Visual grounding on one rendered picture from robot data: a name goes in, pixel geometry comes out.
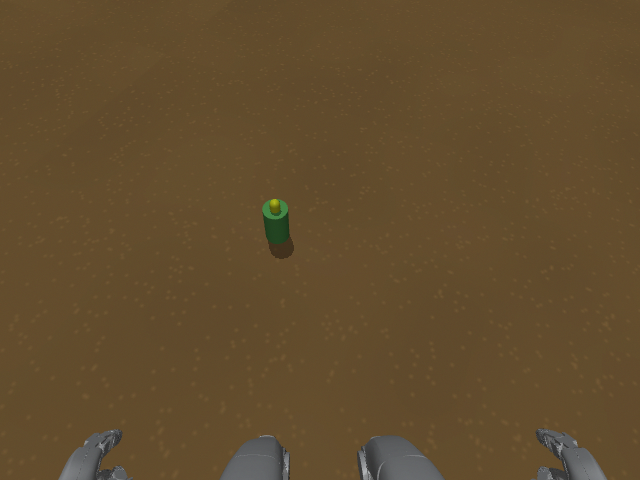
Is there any right robot hand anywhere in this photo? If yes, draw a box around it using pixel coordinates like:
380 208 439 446
531 428 607 480

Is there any left robot hand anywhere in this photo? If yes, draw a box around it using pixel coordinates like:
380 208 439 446
58 429 133 480

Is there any bottle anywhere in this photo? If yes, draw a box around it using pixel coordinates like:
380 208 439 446
262 199 289 244

